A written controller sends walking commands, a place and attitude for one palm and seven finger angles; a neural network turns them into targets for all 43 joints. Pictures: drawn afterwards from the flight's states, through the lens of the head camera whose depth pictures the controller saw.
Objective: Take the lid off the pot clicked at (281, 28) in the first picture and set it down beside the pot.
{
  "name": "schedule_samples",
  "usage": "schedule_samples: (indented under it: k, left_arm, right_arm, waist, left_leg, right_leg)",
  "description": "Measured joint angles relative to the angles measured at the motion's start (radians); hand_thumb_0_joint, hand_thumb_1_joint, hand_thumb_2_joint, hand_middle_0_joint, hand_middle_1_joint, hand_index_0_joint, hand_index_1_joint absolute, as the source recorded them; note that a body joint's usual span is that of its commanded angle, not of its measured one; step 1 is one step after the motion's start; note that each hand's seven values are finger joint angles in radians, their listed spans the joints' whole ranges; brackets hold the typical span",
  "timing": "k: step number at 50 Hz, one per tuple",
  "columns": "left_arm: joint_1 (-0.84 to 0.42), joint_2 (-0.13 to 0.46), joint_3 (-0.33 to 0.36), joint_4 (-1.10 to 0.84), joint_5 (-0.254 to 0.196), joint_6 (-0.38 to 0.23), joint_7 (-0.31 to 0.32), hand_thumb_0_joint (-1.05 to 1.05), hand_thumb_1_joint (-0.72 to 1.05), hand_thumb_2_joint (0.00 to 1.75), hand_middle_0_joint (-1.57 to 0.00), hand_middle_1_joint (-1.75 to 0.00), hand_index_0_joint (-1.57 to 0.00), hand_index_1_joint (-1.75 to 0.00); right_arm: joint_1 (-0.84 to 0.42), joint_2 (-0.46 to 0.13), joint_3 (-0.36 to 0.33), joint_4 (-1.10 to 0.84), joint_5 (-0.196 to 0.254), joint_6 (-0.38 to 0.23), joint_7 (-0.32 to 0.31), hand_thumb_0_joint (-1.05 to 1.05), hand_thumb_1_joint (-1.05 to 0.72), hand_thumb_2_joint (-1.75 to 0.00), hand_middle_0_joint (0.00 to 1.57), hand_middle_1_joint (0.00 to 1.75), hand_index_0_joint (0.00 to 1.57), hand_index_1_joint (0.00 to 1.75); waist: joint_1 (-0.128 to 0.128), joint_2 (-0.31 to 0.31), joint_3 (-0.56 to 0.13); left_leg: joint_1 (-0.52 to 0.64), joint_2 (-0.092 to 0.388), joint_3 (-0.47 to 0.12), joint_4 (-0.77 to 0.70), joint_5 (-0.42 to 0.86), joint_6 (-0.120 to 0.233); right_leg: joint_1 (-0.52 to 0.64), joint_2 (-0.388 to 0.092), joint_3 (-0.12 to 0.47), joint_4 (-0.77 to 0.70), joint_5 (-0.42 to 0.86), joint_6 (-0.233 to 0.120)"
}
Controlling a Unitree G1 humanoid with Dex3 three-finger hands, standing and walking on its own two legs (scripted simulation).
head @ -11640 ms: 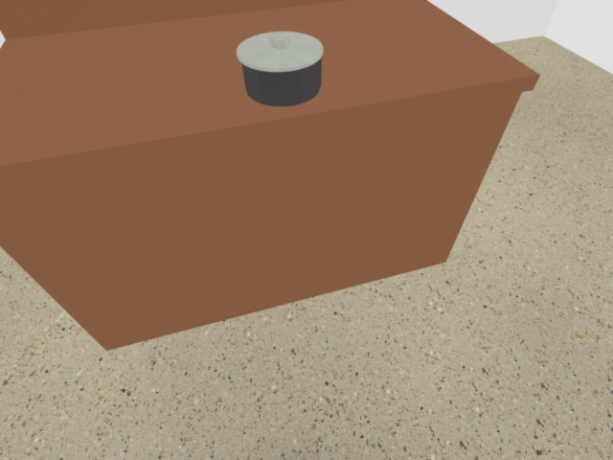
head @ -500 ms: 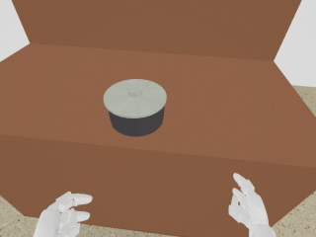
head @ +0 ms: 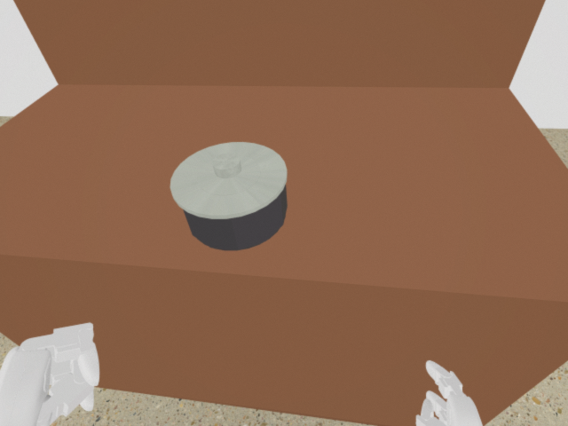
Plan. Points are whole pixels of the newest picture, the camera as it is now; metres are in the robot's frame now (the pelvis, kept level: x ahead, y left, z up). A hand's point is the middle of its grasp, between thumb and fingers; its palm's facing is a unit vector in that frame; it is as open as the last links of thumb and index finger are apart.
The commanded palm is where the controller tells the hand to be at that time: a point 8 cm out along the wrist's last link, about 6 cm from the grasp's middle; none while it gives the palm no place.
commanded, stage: raise the hand higher, near the body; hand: left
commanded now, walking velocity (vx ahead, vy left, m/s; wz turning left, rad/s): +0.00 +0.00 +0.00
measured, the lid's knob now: (227, 165) +0.46 +0.15 +0.15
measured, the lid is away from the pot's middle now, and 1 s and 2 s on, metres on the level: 0.00 0.00 0.00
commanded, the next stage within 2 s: reach forward and open the fingers in 0.60 s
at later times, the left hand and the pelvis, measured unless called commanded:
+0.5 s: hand (66, 318) +0.17 +0.25 +0.16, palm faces +0.37 -0.82 -0.44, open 3.1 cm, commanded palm +0.12 +0.29 +0.19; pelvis +0.01 +0.02 +0.00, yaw +0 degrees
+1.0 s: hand (43, 279) +0.21 +0.28 +0.18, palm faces +0.16 -0.02 -0.99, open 2.9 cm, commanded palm +0.17 +0.28 +0.23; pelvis -0.01 +0.03 +0.00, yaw +0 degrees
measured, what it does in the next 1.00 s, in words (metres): stands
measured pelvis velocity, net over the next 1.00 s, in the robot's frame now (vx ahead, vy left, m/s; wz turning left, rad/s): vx -0.01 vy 0.03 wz -0.01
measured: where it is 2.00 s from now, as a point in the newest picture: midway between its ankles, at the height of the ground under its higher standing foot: outside the picture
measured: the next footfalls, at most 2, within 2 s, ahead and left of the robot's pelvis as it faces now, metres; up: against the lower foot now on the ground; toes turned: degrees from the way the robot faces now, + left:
none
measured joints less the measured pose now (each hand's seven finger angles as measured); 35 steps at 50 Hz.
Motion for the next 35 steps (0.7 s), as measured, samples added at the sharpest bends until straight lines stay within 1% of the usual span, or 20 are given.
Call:
schedule_samples:
  k: [4, 8, 17, 22, 26, 35]
  left_arm:
    - [0.003, 0.020, 0.023, -0.025, 0.001, -0.011, 0.007, 0.02, 0.90, 0.90, -1.30, -1.49, -1.30, -1.50]
    - [-0.012, 0.022, 0.043, -0.042, 0.000, -0.023, 0.012, 0.02, 0.90, 0.90, -1.30, -1.49, -1.30, -1.50]
    - [-0.077, 0.023, 0.052, -0.099, -0.003, -0.032, 0.014, 0.02, 0.89, 0.90, -1.31, -1.50, -1.31, -1.50]
    - [-0.115, 0.021, 0.060, -0.122, -0.007, -0.038, 0.010, 0.02, 0.89, 0.90, -1.31, -1.50, -1.31, -1.50]
    - [-0.147, 0.031, 0.074, -0.141, -0.011, -0.036, 0.008, 0.02, 0.89, 0.90, -1.31, -1.50, -1.31, -1.50]
    - [-0.209, 0.048, 0.114, -0.177, -0.018, -0.047, 0.013, 0.02, 0.89, 0.90, -1.31, -1.50, -1.31, -1.50]
  right_arm:
    - [-0.011, -0.010, -0.013, 0.001, 0.002, -0.010, -0.012, 0.01, -0.90, -0.90, 0.20, 0.30, 0.20, 0.30]
    - [-0.034, -0.018, -0.022, -0.005, 0.004, -0.018, -0.016, 0.01, -0.90, -0.90, 0.20, 0.30, 0.20, 0.29]
    - [-0.070, -0.016, -0.009, -0.032, 0.002, -0.031, -0.009, 0.01, -0.90, -0.90, 0.20, 0.30, 0.20, 0.29]
    - [-0.076, 0.000, 0.010, -0.042, -0.001, -0.024, 0.005, 0.01, -0.90, -0.90, 0.20, 0.30, 0.20, 0.29]
    - [-0.069, 0.009, 0.025, -0.043, -0.005, -0.017, 0.012, 0.01, -0.90, -0.90, 0.20, 0.30, 0.20, 0.29]
    - [-0.047, 0.007, 0.036, -0.025, -0.008, 0.002, 0.027, 0.01, -0.90, -0.90, 0.21, 0.30, 0.20, 0.30]
  waist:
    - [0.006, -0.003, 0.002]
    - [0.010, -0.009, 0.002]
    - [0.024, -0.018, -0.003]
    - [0.025, -0.023, -0.001]
    - [0.028, -0.026, 0.004]
    - [0.023, -0.025, 0.010]
  left_leg:
    - [0.002, 0.003, 0.004, -0.003, -0.002, 0.000]
    - [0.004, 0.001, 0.006, -0.005, -0.005, 0.003]
    - [0.015, -0.011, 0.007, 0.000, -0.015, 0.013]
    - [0.017, -0.019, 0.011, 0.001, -0.018, 0.019]
    - [0.016, -0.022, 0.013, 0.005, -0.021, 0.024]
    - [0.013, -0.032, 0.019, 0.008, -0.020, 0.032]
  right_leg:
    - [0.002, 0.003, 0.004, -0.007, 0.001, 0.000]
    - [0.005, 0.001, 0.005, -0.010, 0.001, 0.003]
    - [0.020, -0.011, 0.006, -0.012, -0.006, 0.014]
    - [0.021, -0.019, 0.010, -0.009, -0.009, 0.020]
    - [0.022, -0.022, 0.011, -0.010, -0.009, 0.025]
    - [0.016, -0.032, 0.018, -0.006, -0.007, 0.034]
